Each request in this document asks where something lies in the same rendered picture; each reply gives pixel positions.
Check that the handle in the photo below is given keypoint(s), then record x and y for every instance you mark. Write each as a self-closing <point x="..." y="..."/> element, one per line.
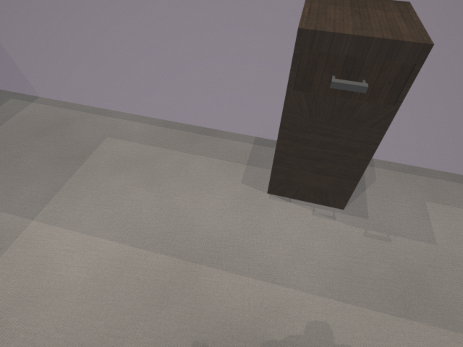
<point x="360" y="87"/>

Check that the cabinet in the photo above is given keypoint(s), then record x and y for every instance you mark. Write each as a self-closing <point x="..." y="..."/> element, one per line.
<point x="325" y="143"/>

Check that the drawer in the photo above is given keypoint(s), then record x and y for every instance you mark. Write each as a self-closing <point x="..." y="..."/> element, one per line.
<point x="385" y="78"/>

